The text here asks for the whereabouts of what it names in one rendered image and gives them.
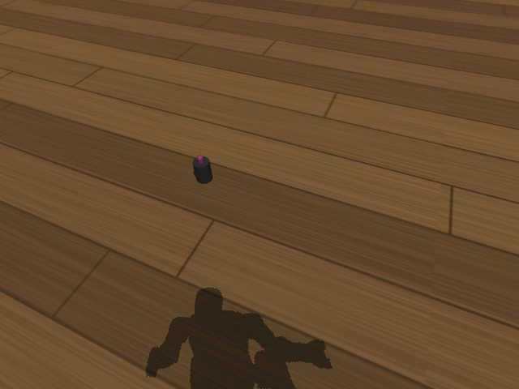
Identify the bottle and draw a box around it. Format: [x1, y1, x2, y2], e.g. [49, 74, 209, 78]
[192, 155, 212, 184]

